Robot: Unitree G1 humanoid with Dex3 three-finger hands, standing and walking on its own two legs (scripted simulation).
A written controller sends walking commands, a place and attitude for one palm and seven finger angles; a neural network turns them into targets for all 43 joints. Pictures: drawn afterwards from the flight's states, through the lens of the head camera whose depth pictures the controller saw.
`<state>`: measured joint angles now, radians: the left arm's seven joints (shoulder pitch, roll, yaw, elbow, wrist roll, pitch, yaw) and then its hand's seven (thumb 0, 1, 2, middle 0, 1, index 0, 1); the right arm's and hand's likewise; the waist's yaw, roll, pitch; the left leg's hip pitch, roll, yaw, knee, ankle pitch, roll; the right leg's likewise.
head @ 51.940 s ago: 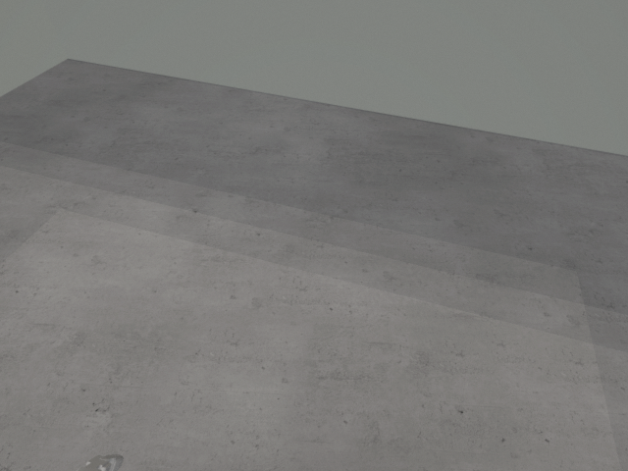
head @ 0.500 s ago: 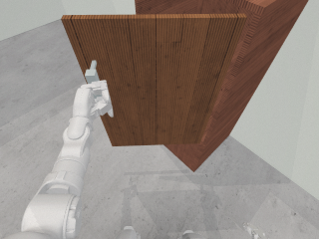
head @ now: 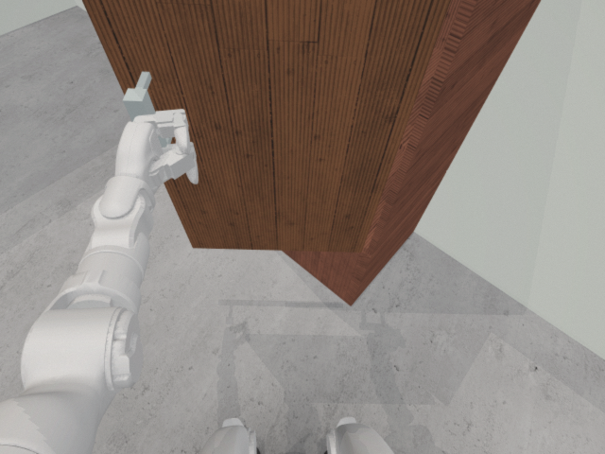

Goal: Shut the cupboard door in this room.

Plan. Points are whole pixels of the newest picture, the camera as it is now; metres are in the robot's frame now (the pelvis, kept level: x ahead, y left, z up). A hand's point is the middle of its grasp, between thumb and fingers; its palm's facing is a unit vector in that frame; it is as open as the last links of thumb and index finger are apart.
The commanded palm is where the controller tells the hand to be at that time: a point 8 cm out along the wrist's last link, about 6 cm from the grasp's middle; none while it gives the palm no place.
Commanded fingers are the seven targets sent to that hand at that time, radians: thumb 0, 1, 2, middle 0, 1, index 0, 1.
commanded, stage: push the door shut along its arc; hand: left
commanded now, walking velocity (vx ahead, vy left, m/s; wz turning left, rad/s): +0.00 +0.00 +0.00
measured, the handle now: (153, 121) +0.56 +0.18 +0.09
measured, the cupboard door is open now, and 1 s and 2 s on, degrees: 41 30 21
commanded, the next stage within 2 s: pull the fist back off the door in 1.10 s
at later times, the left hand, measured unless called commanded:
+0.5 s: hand (220, 119) +0.55 +0.08 +0.10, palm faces -0.26 -0.97 -0.01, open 3.1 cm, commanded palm +0.55 +0.14 +0.10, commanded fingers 0.00 0.90 0.90 -1.30 -1.50 -1.30 -1.50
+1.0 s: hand (232, 102) +0.58 +0.07 +0.11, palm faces -0.35 -0.94 -0.02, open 3.3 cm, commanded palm +0.60 +0.09 +0.10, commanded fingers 0.00 0.90 0.90 -1.30 -1.50 -1.30 -1.50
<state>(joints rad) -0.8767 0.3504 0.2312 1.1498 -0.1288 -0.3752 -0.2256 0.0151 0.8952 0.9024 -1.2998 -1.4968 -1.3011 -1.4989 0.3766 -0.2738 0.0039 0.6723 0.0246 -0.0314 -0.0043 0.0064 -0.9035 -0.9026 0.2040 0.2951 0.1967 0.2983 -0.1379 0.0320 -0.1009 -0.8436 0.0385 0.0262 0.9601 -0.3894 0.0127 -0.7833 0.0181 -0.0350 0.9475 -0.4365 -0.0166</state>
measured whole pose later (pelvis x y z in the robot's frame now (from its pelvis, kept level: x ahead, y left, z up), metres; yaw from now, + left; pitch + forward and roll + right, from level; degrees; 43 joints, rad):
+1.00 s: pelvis +0.00 +0.00 -0.03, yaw -1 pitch +26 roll -4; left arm -1.37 0.55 0.22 1.38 -0.03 -0.22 -0.36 0.04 0.93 0.95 -1.30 -1.50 -1.30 -1.50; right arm 0.41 -0.29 0.02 0.69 -0.02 -0.07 0.00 0.00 -0.90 -0.90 0.21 0.30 0.20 0.30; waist -0.27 0.06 -0.10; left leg -1.15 0.06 -0.01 1.13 -0.44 0.01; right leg -1.06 0.04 -0.07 1.07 -0.47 -0.02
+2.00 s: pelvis +0.03 -0.02 +0.00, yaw +0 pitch +19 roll +0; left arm -0.88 0.11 0.17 1.07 0.01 -0.42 0.23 0.02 0.90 0.90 -1.30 -1.50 -1.30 -1.50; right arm 0.39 -0.27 -0.06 0.66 -0.06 0.01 0.09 0.00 -0.91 -0.90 0.20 0.29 0.19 0.30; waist -0.15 0.04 -0.14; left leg -0.84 0.04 0.01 0.92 -0.41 -0.02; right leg -0.79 0.03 -0.04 0.92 -0.46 -0.04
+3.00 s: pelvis +0.03 +0.00 +0.06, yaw +1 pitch -2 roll +0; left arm 0.05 0.26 0.06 0.01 -0.06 -0.05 0.06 0.01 0.89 0.90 -0.98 -1.15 -0.99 -1.15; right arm 0.14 -0.22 0.05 0.54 0.05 0.02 -0.07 0.01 -0.90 -0.90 0.20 0.29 0.19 0.30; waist 0.03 0.05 -0.02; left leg -0.20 0.00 0.03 0.47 -0.24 0.02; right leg -0.14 0.00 -0.02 0.45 -0.28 -0.01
